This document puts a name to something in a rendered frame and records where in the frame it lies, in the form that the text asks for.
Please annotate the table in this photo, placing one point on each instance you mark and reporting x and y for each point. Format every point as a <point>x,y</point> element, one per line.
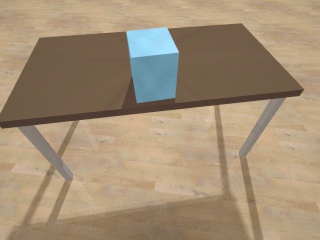
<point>89,76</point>

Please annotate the carton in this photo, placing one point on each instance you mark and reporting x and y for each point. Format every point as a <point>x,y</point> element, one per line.
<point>154,61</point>

